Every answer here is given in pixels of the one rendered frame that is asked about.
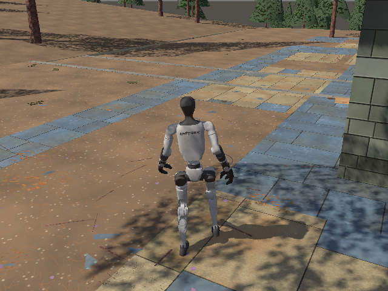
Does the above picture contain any left robot forearm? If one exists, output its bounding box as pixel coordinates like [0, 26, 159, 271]
[158, 148, 168, 167]

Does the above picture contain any right robot hand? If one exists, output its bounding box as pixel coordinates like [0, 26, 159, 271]
[220, 169, 234, 185]

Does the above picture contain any robot left upper arm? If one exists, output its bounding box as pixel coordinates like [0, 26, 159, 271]
[162, 124, 177, 156]

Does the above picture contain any robot torso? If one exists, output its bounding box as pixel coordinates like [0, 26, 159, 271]
[176, 121, 205, 182]

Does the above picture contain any left robot hand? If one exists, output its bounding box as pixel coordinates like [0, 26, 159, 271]
[158, 164, 172, 174]

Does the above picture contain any right robot forearm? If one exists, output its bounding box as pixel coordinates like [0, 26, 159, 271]
[216, 145, 231, 172]

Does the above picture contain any right robot thigh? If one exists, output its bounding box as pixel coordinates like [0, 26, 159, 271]
[203, 167, 216, 200]

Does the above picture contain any robot right upper arm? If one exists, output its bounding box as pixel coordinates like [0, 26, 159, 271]
[202, 121, 221, 155]

